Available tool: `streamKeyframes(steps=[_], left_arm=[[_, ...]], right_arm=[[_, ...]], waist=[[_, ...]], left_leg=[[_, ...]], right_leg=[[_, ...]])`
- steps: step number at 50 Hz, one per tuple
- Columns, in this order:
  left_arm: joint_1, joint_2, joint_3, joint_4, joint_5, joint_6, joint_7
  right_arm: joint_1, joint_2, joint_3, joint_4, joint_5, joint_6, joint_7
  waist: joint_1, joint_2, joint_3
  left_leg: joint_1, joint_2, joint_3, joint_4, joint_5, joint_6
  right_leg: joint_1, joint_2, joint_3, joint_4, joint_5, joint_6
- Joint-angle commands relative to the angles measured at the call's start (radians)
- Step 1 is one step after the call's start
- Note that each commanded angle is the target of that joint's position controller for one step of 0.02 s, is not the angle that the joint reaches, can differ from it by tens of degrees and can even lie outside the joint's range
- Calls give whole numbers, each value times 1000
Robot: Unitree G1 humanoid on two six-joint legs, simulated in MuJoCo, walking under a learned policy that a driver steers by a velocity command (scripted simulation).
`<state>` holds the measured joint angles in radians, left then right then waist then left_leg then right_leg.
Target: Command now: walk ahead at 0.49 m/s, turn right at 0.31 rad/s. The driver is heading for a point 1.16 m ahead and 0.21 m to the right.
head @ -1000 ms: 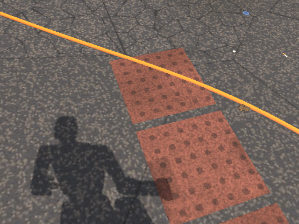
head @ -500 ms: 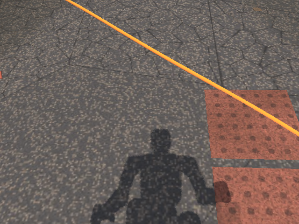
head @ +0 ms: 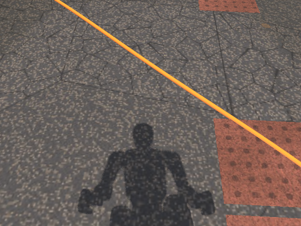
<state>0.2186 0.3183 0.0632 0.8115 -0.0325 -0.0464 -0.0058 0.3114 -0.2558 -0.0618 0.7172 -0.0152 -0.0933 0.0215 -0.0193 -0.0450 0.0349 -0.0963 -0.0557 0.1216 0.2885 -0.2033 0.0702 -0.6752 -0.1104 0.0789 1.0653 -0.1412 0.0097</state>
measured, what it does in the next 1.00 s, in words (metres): walks ahead, turning right: right foot, then left foot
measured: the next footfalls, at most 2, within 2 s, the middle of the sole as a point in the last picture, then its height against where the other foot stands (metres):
right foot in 0.28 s outside the picture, level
left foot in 0.74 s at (152, 189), level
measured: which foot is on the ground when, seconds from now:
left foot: down 0.00-0.30, up 0.32-0.72, down 0.74-1.00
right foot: up 0.00-0.26, down 0.28-0.76, up 0.78-1.00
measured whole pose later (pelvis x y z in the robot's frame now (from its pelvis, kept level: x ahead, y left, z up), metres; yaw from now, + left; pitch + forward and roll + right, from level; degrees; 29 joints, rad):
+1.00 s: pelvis +0.59 -0.08 +0.00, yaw -24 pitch +1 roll +1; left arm 0.20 0.29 0.05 0.69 -0.01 -0.06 0.00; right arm 0.36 -0.26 -0.04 0.78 0.00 -0.09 0.02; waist -0.05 -0.04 0.02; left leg -0.17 -0.06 0.02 0.32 -0.18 0.06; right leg -0.60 -0.07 0.04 0.98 -0.25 0.00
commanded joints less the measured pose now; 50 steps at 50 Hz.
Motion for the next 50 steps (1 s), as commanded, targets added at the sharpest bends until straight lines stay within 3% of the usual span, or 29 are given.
streamKeyframes(steps=[1,5,9,12,13,14,15,16,17,18,19,20,21,23,26,28,32,34,36,37,38,39,40,41,42,43,45,47,50], left_arm=[[3,35,9,-50,6,-7,-7],[-135,3,-10,-100,13,-16,-34],[-217,7,-13,-165,11,-20,-63],[-135,59,15,-181,7,-10,-68],[-25,103,37,-165,5,-6,-62],[138,158,68,-134,5,-1,-47],[229,263,96,-123,9,9,-26],[204,263,86,-150,6,-5,-28],[199,189,66,-152,14,-12,-30],[148,153,56,-153,12,-19,-29],[78,125,47,-163,9,-21,-29],[28,92,36,-177,15,-23,-25],[2,86,32,-192,25,-22,-20],[-7,101,36,-189,23,-25,-10],[21,137,47,-172,16,-20,9],[49,137,46,-160,10,-11,16],[134,124,39,-120,8,-5,15],[140,124,39,-111,13,-4,15],[114,121,39,-113,16,0,13],[113,88,27,-118,22,0,11],[154,36,6,-136,41,-3,11],[299,-21,-12,-138,5,-17,9],[236,81,4,-125,-9,-20,12],[97,127,17,-152,-7,-21,12],[29,113,13,-172,9,-22,13],[1,96,13,-184,24,-27,11],[32,64,11,-176,21,-26,4],[33,36,3,-173,24,-20,3],[-57,6,-12,-197,31,-23,0]], right_arm=[[-64,-124,-33,-53,-3,-27,-14],[-16,-156,-43,-15,9,-19,-28],[27,-182,-54,18,23,18,-38],[10,-225,-63,12,27,48,-55],[0,-236,-63,9,28,55,-59],[-25,-230,-57,1,34,53,-63],[54,-127,-25,-37,4,32,-54],[65,-83,4,-59,6,-7,-36],[-61,-162,-16,-85,46,-37,-18],[-111,-166,-12,-108,61,-52,-13],[-120,-157,-12,-103,39,-56,-20],[-109,-169,-21,-96,16,-49,-25],[-89,-169,-24,-93,9,-36,-24],[-66,-145,-18,-88,0,-15,-26],[-166,-102,2,-116,-4,-4,-30],[-240,-82,13,-126,2,-9,-23],[-317,-111,6,-138,22,-27,0],[-304,-139,-6,-139,22,-34,6],[-213,-160,-22,-118,20,-40,3],[-107,-192,-38,-96,11,-45,-2],[41,-253,-52,-85,-2,-45,-7],[124,-320,-74,-30,2,-32,5],[126,-218,-51,-34,28,-29,10],[68,-169,-34,-40,27,-25,5],[14,-156,-25,-48,13,-18,3],[-18,-138,-18,-45,9,-15,3],[-34,-114,-8,-38,5,-19,0],[-20,-127,-11,-20,18,-23,-2],[-1,-167,-21,4,24,-14,-10]], waist=[[23,98,30],[-34,68,77],[-51,71,80],[20,142,-32],[84,151,-98],[181,117,-178],[142,-103,-287],[104,-142,-437],[161,-43,-368],[131,8,-226],[75,81,-129],[39,70,-88],[13,39,-72],[-6,23,-62],[23,6,-32],[62,-24,-37],[111,-51,-42],[94,-67,-35],[33,-83,-46],[-20,-58,-118],[-60,78,-276],[-11,411,-368],[-55,270,-291],[-76,168,-155],[-57,100,-92],[-36,93,-44],[1,149,-48],[8,148,-47],[-12,118,-25]], left_leg=[[-39,257,-69,-176,280,108],[27,278,8,-196,320,84],[209,323,47,-95,530,72],[266,323,78,135,1037,42],[228,310,84,296,1091,28],[84,269,101,534,963,-8],[-324,149,82,915,236,-71],[-581,-29,-144,1155,-401,-95],[-691,37,-257,1172,-339,-70],[-709,82,-241,1087,-250,-50],[-669,124,-227,981,-195,-53],[-601,151,-223,908,-158,-65],[-544,161,-221,882,-134,-79],[-504,164,-192,802,-106,-116],[-472,138,-160,579,63,-155],[-415,103,-148,403,217,-159],[-386,85,-167,256,300,-132],[-383,88,-176,226,227,-95],[-277,71,-146,183,164,-48],[-117,96,-161,183,172,-10],[153,267,-358,212,168,68],[422,453,-844,69,-106,240],[393,448,-931,-9,-375,216],[275,408,-773,-18,-347,170],[159,363,-653,-24,-217,151],[76,325,-573,-41,-102,153],[9,272,-467,-77,40,142],[-11,267,-402,-99,151,159],[-14,262,-325,-131,236,163]], right_leg=[[-13,-3,41,-147,182,6],[-4,15,-44,-357,286,-15],[-61,44,-106,-446,158,-59],[115,145,-198,-435,-8,-119],[268,179,-202,-444,-32,-150],[536,189,-157,-529,36,-196],[932,-54,252,-513,26,-331],[1116,-223,764,-684,-118,-485],[1078,-201,679,-752,-159,-423],[931,-167,537,-767,-125,-378],[768,-121,432,-777,-25,-342],[654,-86,357,-796,77,-328],[574,-62,324,-818,134,-326],[477,-39,258,-837,241,-330],[383,24,162,-834,249,-290],[372,59,127,-812,169,-249],[476,-5,201,-758,53,-226],[544,-49,255,-711,60,-209],[565,-44,259,-627,178,-182],[541,11,216,-479,259,-153],[402,87,146,-186,75,-110],[51,226,53,143,-408,-37],[-82,170,115,243,-413,-38],[-119,127,90,253,-322,-44],[-94,86,49,219,-253,-45],[-76,55,39,153,-202,-42],[9,23,22,68,-154,-34],[14,17,-5,-9,-147,-19],[-2,9,-28,-195,-26,4]])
